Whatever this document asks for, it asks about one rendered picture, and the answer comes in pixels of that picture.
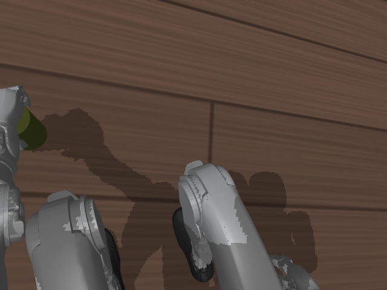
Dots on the right robot foot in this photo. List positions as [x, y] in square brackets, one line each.
[203, 274]

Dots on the can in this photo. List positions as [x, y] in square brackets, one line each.
[31, 130]

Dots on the right robot hand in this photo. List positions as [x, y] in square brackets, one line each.
[297, 279]

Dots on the left robot hand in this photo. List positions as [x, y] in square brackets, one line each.
[12, 102]

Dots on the left robot arm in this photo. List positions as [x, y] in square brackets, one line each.
[12, 212]

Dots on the left robot foot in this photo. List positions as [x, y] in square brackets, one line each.
[115, 259]

